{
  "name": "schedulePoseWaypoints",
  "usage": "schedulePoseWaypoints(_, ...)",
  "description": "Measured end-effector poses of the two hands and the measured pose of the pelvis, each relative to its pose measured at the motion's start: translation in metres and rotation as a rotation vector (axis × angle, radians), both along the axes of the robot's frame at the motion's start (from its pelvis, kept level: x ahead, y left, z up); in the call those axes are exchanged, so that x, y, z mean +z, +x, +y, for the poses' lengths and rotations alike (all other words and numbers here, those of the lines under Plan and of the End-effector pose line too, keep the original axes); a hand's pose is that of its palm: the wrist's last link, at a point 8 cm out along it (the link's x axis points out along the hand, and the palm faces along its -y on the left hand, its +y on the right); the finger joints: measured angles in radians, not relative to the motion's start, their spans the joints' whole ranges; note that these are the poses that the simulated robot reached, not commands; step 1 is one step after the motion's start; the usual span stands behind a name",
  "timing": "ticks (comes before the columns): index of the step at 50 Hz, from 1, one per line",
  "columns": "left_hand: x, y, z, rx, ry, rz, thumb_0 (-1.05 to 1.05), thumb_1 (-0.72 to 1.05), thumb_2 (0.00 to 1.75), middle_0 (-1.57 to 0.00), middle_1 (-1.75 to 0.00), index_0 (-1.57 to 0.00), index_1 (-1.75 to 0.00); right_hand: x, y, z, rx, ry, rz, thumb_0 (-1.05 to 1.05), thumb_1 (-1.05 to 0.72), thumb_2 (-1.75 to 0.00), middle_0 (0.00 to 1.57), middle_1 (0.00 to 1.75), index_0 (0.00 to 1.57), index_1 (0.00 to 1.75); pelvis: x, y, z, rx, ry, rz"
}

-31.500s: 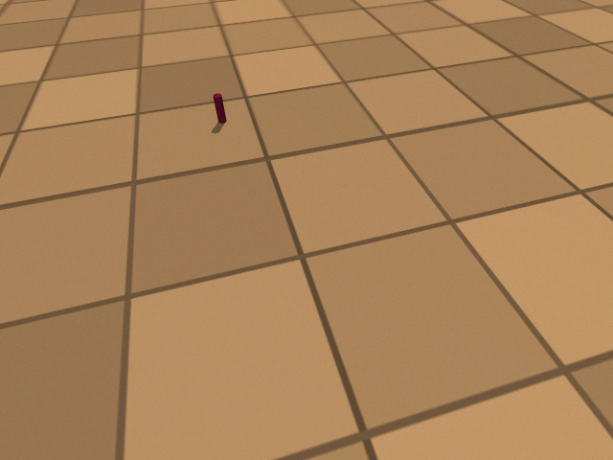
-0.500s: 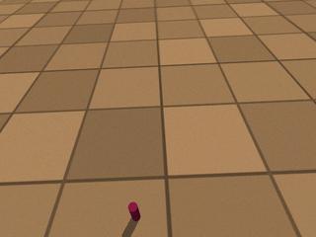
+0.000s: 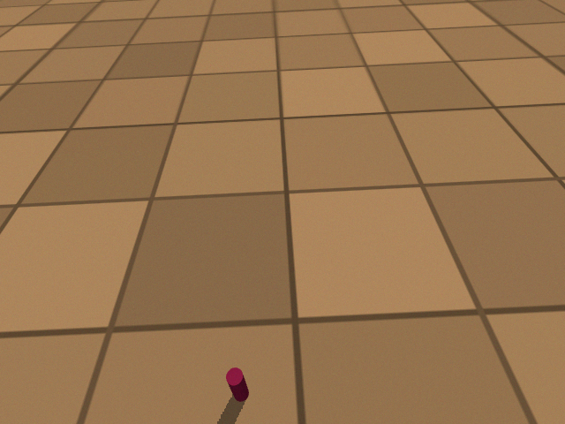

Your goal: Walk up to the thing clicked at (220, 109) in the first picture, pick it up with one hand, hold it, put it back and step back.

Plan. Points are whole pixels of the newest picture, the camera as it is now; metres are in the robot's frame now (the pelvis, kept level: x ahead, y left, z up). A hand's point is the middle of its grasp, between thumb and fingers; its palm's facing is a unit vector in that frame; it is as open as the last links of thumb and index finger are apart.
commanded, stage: stand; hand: left
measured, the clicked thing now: (238, 385) +0.39 +0.19 -0.70
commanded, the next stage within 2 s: step back in 0.36 s
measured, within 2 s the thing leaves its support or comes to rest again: neither
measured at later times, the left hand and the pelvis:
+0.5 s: hand out of the picture +0.08 +0.27 -0.16, palm faces +0.02 -0.93 -0.37, open 7.4 cm; pelvis -0.01 +0.00 -0.01, yaw +0 degrees
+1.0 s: hand out of the picture +0.02 +0.34 -0.18, palm faces -0.08 -0.93 -0.37, open 7.4 cm; pelvis -0.09 +0.07 -0.02, yaw -2 degrees
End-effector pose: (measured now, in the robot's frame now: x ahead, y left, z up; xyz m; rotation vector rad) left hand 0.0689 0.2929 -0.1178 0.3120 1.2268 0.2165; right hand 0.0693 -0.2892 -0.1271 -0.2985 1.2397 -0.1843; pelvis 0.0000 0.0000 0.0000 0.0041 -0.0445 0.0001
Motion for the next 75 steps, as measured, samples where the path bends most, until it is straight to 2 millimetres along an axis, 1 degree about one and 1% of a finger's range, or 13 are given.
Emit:
schedulePoseWaypoints(18,-0.002,0.0,-0.002,0.011,-0.005,0.018,0.01,0.9,0.9,-0.2,-0.3,-0.21,-0.3,0.0,0.005,-0.003,0.007,-0.002,0.01,0.0,-0.9,-0.89,0.2,0.3,0.2,0.3,0.0,0.006,-0.003,0.001,0.001,0.003)
schedulePoseWaypoints(26,-0.005,0.001,0.02,0.017,0.024,-0.016,0.01,0.9,0.9,-0.2,-0.3,-0.21,-0.3,0.0,0.004,-0.01,-0.007,-0.035,-0.008,0.0,-0.9,-0.89,0.2,0.3,0.2,0.3,-0.009,-0.018,0.008,0.006,-0.001,0.012)
schedulePoseWaypoints(30,-0.011,0.009,0.041,-0.024,0.04,-0.045,0.01,0.9,0.9,-0.2,-0.3,-0.21,-0.3,0.003,-0.009,-0.006,-0.01,-0.073,-0.008,0.0,-0.9,-0.89,0.2,0.3,0.2,0.3,-0.017,-0.03,0.026,0.011,-0.005,0.02)
schedulePoseWaypoints(34,-0.027,0.023,0.065,-0.038,0.028,-0.107,0.01,0.9,0.9,-0.2,-0.3,-0.21,-0.3,0.0,-0.036,0.008,0.001,-0.128,0.027,0.0,-0.9,-0.89,0.2,0.3,0.2,0.3,-0.031,-0.042,0.047,0.029,-0.009,0.02)
schedulePoseWaypoints(38,-0.029,0.02,0.076,-0.033,0.016,-0.11,0.01,0.9,0.9,-0.2,-0.3,-0.2,-0.3,0.008,-0.064,0.03,0.007,-0.124,0.078,0.0,-0.9,-0.89,0.2,0.3,0.2,0.3,-0.024,-0.056,0.059,0.035,-0.026,0.02)
schedulePoseWaypoints(41,-0.028,0.008,0.08,-0.039,0.007,-0.091,0.01,0.9,0.9,-0.2,-0.3,-0.2,-0.3,0.013,-0.076,0.042,0.002,-0.125,0.082,0.0,-0.9,-0.89,0.2,0.3,0.21,0.3,-0.018,-0.064,0.065,0.022,-0.034,0.035)
schedulePoseWaypoints(48,-0.028,-0.038,0.086,-0.072,0.015,-0.012,0.01,0.9,0.9,-0.2,-0.3,-0.2,-0.3,0.011,-0.083,0.058,-0.017,-0.106,-0.022,0.0,-0.9,-0.89,0.21,0.3,0.21,0.3,-0.018,-0.086,0.075,-0.026,-0.028,0.027)
schedulePoseWaypoints(53,-0.026,-0.067,0.085,-0.093,0.032,0.003,0.01,0.9,0.9,-0.2,-0.3,-0.2,-0.3,0.001,-0.094,0.057,-0.015,-0.081,-0.082,0.0,-0.9,-0.89,0.21,0.3,0.21,0.3,-0.024,-0.11,0.073,-0.058,-0.019,0.016)
schedulePoseWaypoints(57,-0.023,-0.094,0.079,-0.097,0.05,-0.014,0.01,0.9,0.9,-0.2,-0.3,-0.21,-0.3,-0.011,-0.107,0.047,-0.02,-0.059,-0.112,0.0,-0.9,-0.89,0.21,0.3,0.21,0.3,-0.032,-0.131,0.065,-0.08,-0.015,0.009)
schedulePoseWaypoints(61,-0.012,-0.126,0.072,-0.09,0.049,-0.02,0.01,0.9,0.9,-0.2,-0.3,-0.21,-0.3,-0.01,-0.125,0.041,-0.032,-0.049,-0.104,0.0,-0.9,-0.89,0.2,0.3,0.21,0.3,-0.027,-0.15,0.06,-0.069,-0.003,-0.002)
schedulePoseWaypoints(64,-0.004,-0.142,0.072,-0.069,0.05,-0.033,0.01,0.9,0.9,-0.2,-0.3,-0.21,-0.3,-0.005,-0.141,0.039,-0.025,-0.053,-0.094,0.0,-0.9,-0.89,0.2,0.3,0.21,0.3,-0.021,-0.162,0.062,-0.064,0.01,0.003)
schedulePoseWaypoints(69,-0.001,-0.152,0.078,-0.068,0.051,-0.102,0.01,0.9,0.9,-0.2,-0.3,-0.21,-0.3,0.0,-0.173,0.04,0.008,-0.088,-0.059,0.0,-0.9,-0.89,0.2,0.3,0.2,0.3,-0.021,-0.186,0.069,-0.033,0.006,0.013)
schedulePoseWaypoints(75,-0.018,-0.166,0.095,-0.062,0.02,-0.162,0.01,0.9,0.9,-0.2,-0.3,-0.21,-0.3,0.002,-0.211,0.056,0.038,-0.12,-0.045,0.0,-0.9,-0.89,0.2,0.3,0.2,0.3,-0.031,-0.223,0.083,-0.013,0.019,-0.014)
